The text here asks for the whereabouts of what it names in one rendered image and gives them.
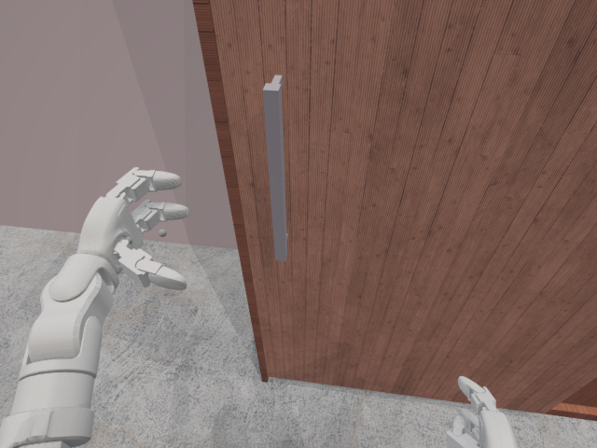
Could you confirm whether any left robot forearm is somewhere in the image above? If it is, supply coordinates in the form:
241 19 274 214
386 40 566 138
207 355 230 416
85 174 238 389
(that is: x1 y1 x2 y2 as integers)
0 254 119 448

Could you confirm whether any right robot hand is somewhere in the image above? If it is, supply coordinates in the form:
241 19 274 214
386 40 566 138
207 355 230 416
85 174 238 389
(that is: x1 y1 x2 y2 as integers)
447 376 518 448

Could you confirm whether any left robot hand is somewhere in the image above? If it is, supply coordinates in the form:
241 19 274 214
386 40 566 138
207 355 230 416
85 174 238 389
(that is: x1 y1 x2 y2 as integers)
76 167 189 290

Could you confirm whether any handle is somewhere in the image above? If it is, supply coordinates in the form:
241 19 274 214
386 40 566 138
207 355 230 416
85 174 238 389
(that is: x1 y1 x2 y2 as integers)
263 75 288 261

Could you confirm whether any wardrobe door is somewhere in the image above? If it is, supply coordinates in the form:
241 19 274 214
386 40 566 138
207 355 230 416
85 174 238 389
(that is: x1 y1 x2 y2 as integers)
562 377 597 407
210 0 597 414

